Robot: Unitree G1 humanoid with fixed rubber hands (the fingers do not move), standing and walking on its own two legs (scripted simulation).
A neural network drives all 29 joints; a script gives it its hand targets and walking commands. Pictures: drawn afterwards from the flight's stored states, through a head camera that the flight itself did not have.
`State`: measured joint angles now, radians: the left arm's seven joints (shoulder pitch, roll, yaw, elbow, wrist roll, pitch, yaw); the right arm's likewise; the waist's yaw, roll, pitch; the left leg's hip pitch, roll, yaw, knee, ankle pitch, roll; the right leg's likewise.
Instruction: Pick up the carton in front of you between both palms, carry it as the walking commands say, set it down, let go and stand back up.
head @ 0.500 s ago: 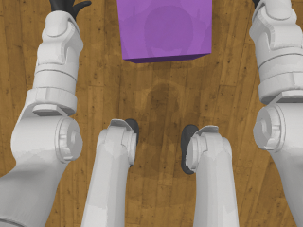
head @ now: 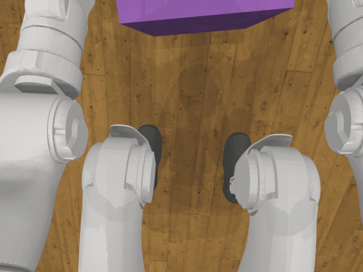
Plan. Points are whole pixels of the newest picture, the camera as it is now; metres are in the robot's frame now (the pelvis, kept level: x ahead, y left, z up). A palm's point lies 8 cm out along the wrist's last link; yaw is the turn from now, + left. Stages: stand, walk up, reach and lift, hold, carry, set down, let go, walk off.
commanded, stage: reach and lift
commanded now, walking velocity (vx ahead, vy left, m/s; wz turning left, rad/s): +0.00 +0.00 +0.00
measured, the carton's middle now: out of the picture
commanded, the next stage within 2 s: none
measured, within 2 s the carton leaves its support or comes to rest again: leaves its support in 0.76 s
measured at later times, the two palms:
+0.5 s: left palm out of the picture +0.56 +0.16 -0.17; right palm out of the picture +0.58 -0.14 -0.17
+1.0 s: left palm out of the picture +0.53 +0.15 -0.04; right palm out of the picture +0.54 -0.15 -0.04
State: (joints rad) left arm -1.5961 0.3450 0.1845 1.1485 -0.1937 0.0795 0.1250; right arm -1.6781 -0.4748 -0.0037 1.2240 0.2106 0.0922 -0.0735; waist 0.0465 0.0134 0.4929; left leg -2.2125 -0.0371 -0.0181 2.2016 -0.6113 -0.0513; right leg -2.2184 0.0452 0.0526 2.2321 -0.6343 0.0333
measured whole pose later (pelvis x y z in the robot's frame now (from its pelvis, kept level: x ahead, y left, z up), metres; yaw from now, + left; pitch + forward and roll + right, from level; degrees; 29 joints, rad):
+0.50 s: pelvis -0.01 +0.00 +0.00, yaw +0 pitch +34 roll +2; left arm -1.63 0.28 0.27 1.11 -0.10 0.12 0.13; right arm -1.73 -0.38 -0.09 1.23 0.09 0.13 -0.08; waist 0.04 0.01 0.52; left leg -2.20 -0.04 -0.03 2.19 -0.58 -0.05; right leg -2.20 0.04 0.05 2.22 -0.60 0.03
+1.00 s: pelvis +0.00 +0.00 +0.04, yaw -1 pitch +41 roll +1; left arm -1.24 0.09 0.45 0.76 0.08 0.34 0.12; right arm -1.30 -0.15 -0.34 0.83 -0.10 0.35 -0.08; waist 0.02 0.01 0.05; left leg -2.20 -0.07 -0.05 2.05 -0.57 -0.07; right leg -2.20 0.07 0.06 2.06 -0.58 0.05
